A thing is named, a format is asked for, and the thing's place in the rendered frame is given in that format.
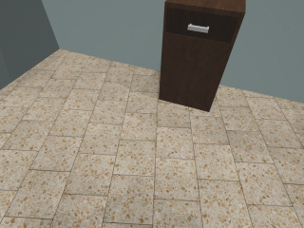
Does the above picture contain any cabinet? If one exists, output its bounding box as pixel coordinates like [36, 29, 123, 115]
[159, 0, 246, 112]

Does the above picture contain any drawer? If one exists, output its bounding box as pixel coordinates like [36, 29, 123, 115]
[166, 8, 239, 44]

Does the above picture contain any handle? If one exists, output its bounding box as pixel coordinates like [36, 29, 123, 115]
[187, 24, 209, 33]

